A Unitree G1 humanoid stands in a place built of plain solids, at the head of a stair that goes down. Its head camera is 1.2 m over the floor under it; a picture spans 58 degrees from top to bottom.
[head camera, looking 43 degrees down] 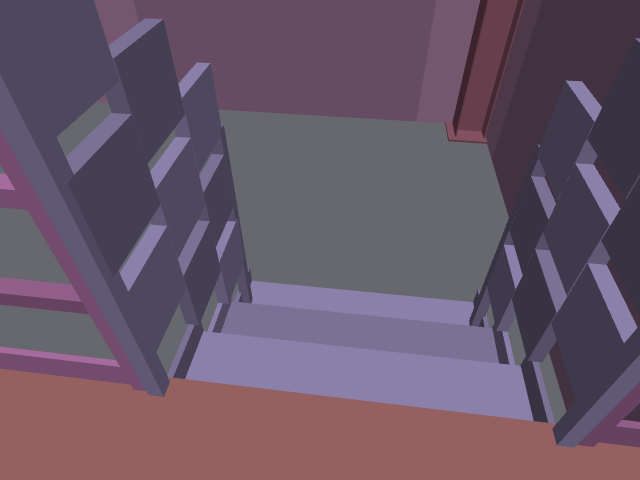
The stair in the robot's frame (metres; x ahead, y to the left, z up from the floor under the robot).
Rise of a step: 0.19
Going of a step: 0.30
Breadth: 1.22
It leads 7 degrees to the right of straight ahead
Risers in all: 4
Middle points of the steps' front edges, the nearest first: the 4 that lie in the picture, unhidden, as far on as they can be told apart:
0.61 -0.10 0.00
0.91 -0.14 -0.19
1.20 -0.17 -0.38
1.50 -0.21 -0.57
